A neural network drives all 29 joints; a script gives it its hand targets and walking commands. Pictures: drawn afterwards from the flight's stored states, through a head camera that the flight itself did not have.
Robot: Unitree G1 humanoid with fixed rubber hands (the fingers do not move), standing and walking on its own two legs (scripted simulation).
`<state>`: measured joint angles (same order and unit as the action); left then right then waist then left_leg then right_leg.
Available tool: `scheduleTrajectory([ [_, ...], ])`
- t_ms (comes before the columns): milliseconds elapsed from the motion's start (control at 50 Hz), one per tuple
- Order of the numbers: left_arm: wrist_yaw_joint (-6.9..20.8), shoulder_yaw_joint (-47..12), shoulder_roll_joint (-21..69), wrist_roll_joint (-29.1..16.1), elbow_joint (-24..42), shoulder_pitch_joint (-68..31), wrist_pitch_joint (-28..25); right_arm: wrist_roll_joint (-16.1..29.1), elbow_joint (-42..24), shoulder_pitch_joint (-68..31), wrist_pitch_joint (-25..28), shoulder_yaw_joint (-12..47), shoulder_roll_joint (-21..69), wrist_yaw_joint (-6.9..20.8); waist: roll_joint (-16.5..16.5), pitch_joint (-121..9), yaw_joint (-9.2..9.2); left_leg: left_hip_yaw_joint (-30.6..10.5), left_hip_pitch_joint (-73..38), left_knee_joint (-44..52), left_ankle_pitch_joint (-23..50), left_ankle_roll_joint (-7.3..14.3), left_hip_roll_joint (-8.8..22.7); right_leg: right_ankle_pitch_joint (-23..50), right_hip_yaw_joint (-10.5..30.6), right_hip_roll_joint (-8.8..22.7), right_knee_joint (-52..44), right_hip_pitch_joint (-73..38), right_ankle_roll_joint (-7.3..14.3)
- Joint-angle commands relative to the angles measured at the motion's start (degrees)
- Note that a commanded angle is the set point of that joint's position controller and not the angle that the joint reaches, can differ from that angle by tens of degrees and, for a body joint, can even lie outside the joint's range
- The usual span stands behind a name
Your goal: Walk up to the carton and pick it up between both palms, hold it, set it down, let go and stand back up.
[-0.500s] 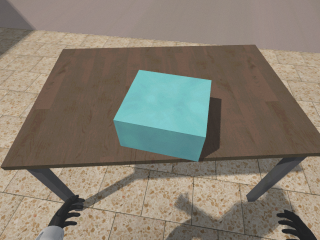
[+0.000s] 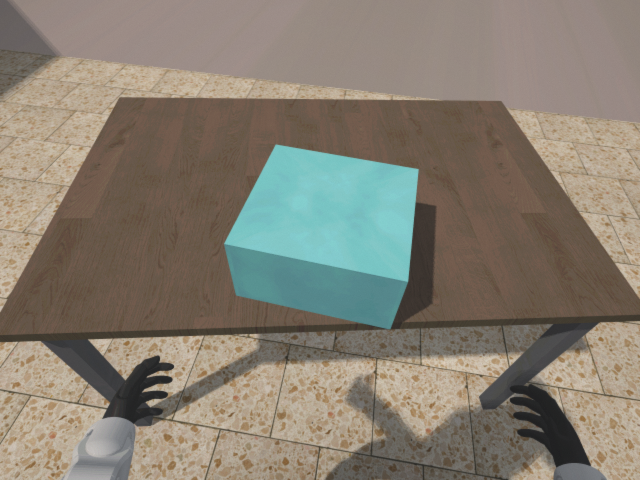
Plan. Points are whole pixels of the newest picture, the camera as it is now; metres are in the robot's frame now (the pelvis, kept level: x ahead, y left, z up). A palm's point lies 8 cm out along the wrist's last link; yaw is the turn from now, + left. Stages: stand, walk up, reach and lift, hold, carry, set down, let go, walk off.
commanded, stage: reach and lift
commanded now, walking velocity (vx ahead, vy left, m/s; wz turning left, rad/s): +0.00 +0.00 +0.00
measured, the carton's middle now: (329, 230) +0.53 +0.02 -0.05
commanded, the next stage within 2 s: none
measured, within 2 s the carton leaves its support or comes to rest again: neither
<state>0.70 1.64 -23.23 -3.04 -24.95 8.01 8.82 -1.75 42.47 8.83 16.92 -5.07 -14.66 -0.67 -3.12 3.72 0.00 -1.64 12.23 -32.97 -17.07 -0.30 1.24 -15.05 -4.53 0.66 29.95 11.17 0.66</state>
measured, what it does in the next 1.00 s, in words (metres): stands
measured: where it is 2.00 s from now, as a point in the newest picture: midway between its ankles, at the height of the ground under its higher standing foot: outside the picture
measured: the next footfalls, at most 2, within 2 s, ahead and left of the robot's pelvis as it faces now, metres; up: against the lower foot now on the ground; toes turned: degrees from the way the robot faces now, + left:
none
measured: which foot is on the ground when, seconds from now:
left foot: down 0.00-1.00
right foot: down 0.00-1.00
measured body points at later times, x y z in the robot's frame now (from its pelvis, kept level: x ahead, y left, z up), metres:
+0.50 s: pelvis +0.01 +0.01 +0.00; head +0.01 +0.04 +0.45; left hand +0.24 +0.29 -0.01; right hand +0.22 -0.22 -0.03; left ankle +0.01 +0.12 -0.73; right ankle +0.02 -0.12 -0.73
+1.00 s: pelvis +0.03 +0.01 +0.00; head +0.05 +0.02 +0.45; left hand +0.30 +0.28 +0.01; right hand +0.28 -0.20 -0.01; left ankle +0.01 +0.12 -0.73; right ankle +0.02 -0.12 -0.73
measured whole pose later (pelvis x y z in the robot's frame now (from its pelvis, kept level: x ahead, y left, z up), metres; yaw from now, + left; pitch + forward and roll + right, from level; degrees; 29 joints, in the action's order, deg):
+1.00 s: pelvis +0.03 +0.01 +0.00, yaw +0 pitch -1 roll -2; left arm 9.1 1.6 -23.7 -17.0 -33.6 -2.5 -18.1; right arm 10.7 35.8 -0.4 22.9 1.3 -6.7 -10.1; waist -0.5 3.7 0.0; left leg -1.6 11.6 -31.7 -18.6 -0.3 1.1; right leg -15.8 -4.4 0.7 27.3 9.9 -0.2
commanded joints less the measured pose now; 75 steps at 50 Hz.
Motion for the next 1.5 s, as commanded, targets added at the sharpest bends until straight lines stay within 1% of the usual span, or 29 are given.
scheduleTrajectory([
  [0,0.7,4.1,-5.7,-4.2,8.9,-6.9,-6.6,5.0,-9.3,-1.8,4.0,-2.5,-3.0,-1.9,5.2,-7.1,0.05,4.7,-1.9,9.1,10.3,-1.2,-2.0,10.5,3.3,-0.2,-8.2,-6.5,0.4],
  [100,1.8,0.7,-6.9,-7.3,4.0,-8.1,-10.9,7.8,-9.6,-4.7,4.9,-2.6,-1.7,-2.6,4.9,-5.2,0.05,4.1,-1.7,10.1,9.3,-1.7,-1.9,7.7,3.7,-0.6,-8.7,-5.7,0.7],
  [160,2.5,0.3,-7.9,-7.7,4.9,-8.7,-13.6,9.7,-11.0,-4.7,5.8,-1.7,0.1,-3.0,8.0,-6.3,0.70,4.1,-1.6,9.9,10.5,-2.5,-1.8,7.2,4.0,-0.3,-8.5,-6.7,0.7],
  [220,3.4,0.1,-9.3,-8.7,4.0,-8.9,-15.7,10.8,-11.0,-4.4,6.7,-0.6,0.4,-3.8,7.7,-8.5,0.29,4.2,-3.4,8.7,12.8,-2.9,-1.8,8.1,3.9,-0.3,-8.2,-6.9,0.6],
  [260,4.0,-1.1,-8.7,-9.8,3.1,-9.7,-17.0,10.8,-13.9,-6.0,7.2,-0.1,1.3,-4.3,6.9,-7.6,0.72,4.2,-2.1,8.3,11.2,-2.8,-1.8,5.8,4.1,-0.1,-8.3,-5.2,0.8],
  [300,4.3,-2.0,-9.7,-11.1,2.1,-11.1,-18.4,11.4,-14.7,-6.5,6.9,-0.3,2.1,-4.7,7.7,-8.0,-0.24,4.2,-1.3,8.2,9.3,-2.7,-1.8,4.1,4.3,0.1,-7.9,-4.6,0.9],
  [320,4.7,-1.5,-10.8,-11.7,1.8,-12.5,-19.3,11.9,-15.6,-6.5,6.6,0.8,2.6,-4.8,6.1,-6.8,-0.26,3.9,-0.7,8.2,7.8,-2.3,-2.0,3.1,4.8,0.5,-8.2,-4.4,0.3],
  [400,5.9,-1.9,-10.0,-11.5,-0.8,-12.7,-20.8,12.1,-14.1,-7.1,6.3,1.5,3.6,-5.5,8.5,-5.6,0.05,3.6,-0.6,8.1,7.2,-2.9,-1.4,0.7,5.1,0.4,-7.7,-4.6,1.1],
  [440,6.1,-2.8,-11.2,-13.0,-0.2,-15.0,-22.9,13.2,-17.8,-7.9,6.6,2.3,4.4,-6.2,7.1,-7.5,-0.91,3.5,0.2,8.0,4.8,-2.0,-1.7,-0.7,5.0,0.7,-7.8,-3.6,0.7],
  [500,6.9,-1.9,-11.7,-13.9,-3.5,-14.9,-24.2,13.2,-18.4,-8.7,6.3,4.0,5.1,-6.6,5.3,-6.7,-0.25,3.3,0.5,7.4,3.5,-1.3,-1.6,-1.8,5.8,1.3,-7.4,-3.3,0.1],
  [520,7.2,-2.5,-11.3,-14.3,-4.5,-16.1,-24.7,12.7,-18.1,-10.0,6.3,3.2,5.1,-7.0,5.1,-6.3,-1.05,3.1,1.0,7.5,2.8,-1.4,-1.4,-2.0,5.3,1.2,-7.2,-2.4,0.3],
  [580,7.3,-1.5,-12.1,-15.1,-3.0,-15.5,-26.3,13.6,-17.3,-7.6,6.7,3.9,5.9,-7.6,5.8,-7.3,-0.74,3.0,1.4,7.5,4.2,-1.8,-1.2,-0.6,5.3,0.7,-6.6,-3.8,0.5],
  [620,7.7,-2.0,-12.2,-15.3,-5.5,-17.2,-27.7,14.0,-17.9,-9.4,7.6,4.4,6.7,-8.4,4.4,-7.5,-1.03,2.5,2.2,7.1,4.4,-1.1,-1.3,0.3,5.0,1.1,-5.7,-3.8,-0.4],
  [700,8.1,-2.0,-14.3,-16.6,-6.7,-22.0,-29.3,15.2,-18.4,-13.9,8.1,5.5,7.5,-8.9,5.8,-8.6,-0.34,2.3,3.7,5.7,5.7,-1.6,-1.3,1.4,5.6,1.2,-4.7,-2.8,-0.2],
  [740,8.2,-1.9,-13.6,-16.2,-7.2,-21.0,-29.5,14.6,-18.0,-13.8,8.2,5.0,7.3,-9.0,7.2,-9.4,-1.22,2.1,3.3,5.6,7.6,-2.3,-1.1,3.0,5.3,1.0,-4.5,-3.9,-0.1],
  [760,8.4,-1.5,-14.2,-16.5,-8.8,-22.2,-29.2,14.4,-18.1,-15.5,8.2,4.9,6.5,-9.4,5.5,-10.1,-0.89,2.2,2.9,5.2,7.7,-1.7,-1.4,3.5,5.4,1.1,-4.4,-3.3,-0.9],
  [800,8.5,-1.4,-13.5,-15.6,-8.4,-20.4,-29.2,14.8,-14.6,-13.1,8.4,5.0,6.1,-9.5,7.8,-10.4,-1.05,1.8,0.9,4.4,12.2,-2.9,-1.4,6.4,5.1,0.8,-3.8,-3.0,-0.4],
  [820,8.3,-1.5,-14.6,-16.5,-6.1,-25.8,-29.2,15.8,-15.7,-17.7,8.3,4.4,6.1,-9.6,8.8,-11.0,-0.66,1.4,1.7,3.7,13.7,-3.1,-1.4,7.0,5.4,0.8,-3.8,-2.8,0.2],
  [980,9.2,-0.8,-13.8,-16.2,-7.4,-23.4,-27.3,16.0,-13.9,-16.4,7.6,5.7,4.5,-10.6,6.2,-13.0,-0.95,1.4,-2.2,3.3,21.0,-3.4,-1.8,17.0,5.3,0.5,-3.8,-5.3,-1.1],
  [1060,9.2,-0.3,-14.8,-17.1,-8.2,-29.7,-26.2,16.7,-14.6,-22.3,6.7,4.9,3.7,-11.0,6.3,-15.4,-1.53,1.5,-0.9,3.5,21.3,-3.3,-1.9,18.6,5.5,0.5,-3.3,-6.7,-1.5],
  [1100,9.1,-0.6,-15.5,-17.9,-10.2,-33.4,-25.6,16.2,-13.5,-24.8,5.3,5.2,3.4,-10.9,6.3,-14.6,-1.74,0.9,-0.3,3.7,18.5,-3.2,-1.8,15.0,5.4,0.5,-3.4,-5.8,-1.4],
  [1120,8.9,-2.0,-14.7,-18.2,-10.0,-35.1,-25.0,15.8,-13.6,-26.9,4.7,3.4,2.8,-11.2,6.1,-14.6,-3.13,0.3,-0.4,4.3,17.7,-3.0,-1.2,13.8,5.4,0.2,-3.7,-4.9,-1.2],
  [1240,8.9,-0.2,-14.5,-16.6,-11.7,-37.8,-21.2,16.1,-12.1,-29.5,1.9,3.8,0.7,-11.7,6.1,-17.4,-2.63,1.3,-1.4,4.7,22.1,-3.5,-1.9,21.1,5.6,0.1,-4.2,-9.4,-1.8],
  [1300,9.3,-0.8,-14.1,-15.7,-14.7,-38.5,-19.6,16.4,-7.5,-29.5,0.2,4.2,0.3,-12.2,5.2,-15.2,-3.70,0.9,-2.5,4.8,24.7,-3.4,-1.7,24.9,5.3,-0.2,-3.7,-10.1,-2.2],
  [1320,9.2,-0.4,-15.6,-16.3,-14.0,-45.6,-19.4,16.7,-7.6,-35.2,-0.2,3.8,0.1,-12.5,6.8,-16.3,-3.21,1.3,-0.6,4.5,23.3,-3.3,-2.2,24.7,5.8,0.3,-3.5,-9.9,-1.8],
  [1360,8.8,0.0,-14.4,-15.9,-14.8,-47.7,-19.2,16.3,-6.6,-36.3,-1.4,3.3,0.6,-12.4,6.6,-16.8,-3.93,1.1,-0.6,5.2,22.1,-3.2,-2.0,22.8,5.4,0.5,-4.3,-8.8,-2.3],
  [1380,8.7,0.7,-15.3,-15.8,-14.6,-46.6,-19.3,16.3,-7.3,-34.7,-1.6,4.3,1.2,-12.2,6.1,-18.1,-2.83,1.8,-0.3,5.1,21.7,-3.1,-2.1,22.0,5.5,0.3,-3.9,-9.7,-2.2],
  [1420,8.4,0.3,-14.2,-14.8,-15.7,-47.6,-18.7,15.7,-5.5,-36.9,-1.7,2.1,-0.8,-12.2,6.9,-18.2,-4.20,1.4,-0.8,4.9,24.4,-3.2,-1.9,25.0,5.4,0.1,-3.7,-9.8,-1.9],
  [1480,8.5,-0.7,-14.5,-15.2,-19.5,-53.0,-17.0,15.8,-3.8,-42.0,-4.1,2.5,-1.8,-11.9,6.7,-17.1,-4.58,1.5,0.8,5.9,20.4,-3.0,-1.9,21.0,5.3,0.0,-4.2,-8.7,-2.0],
])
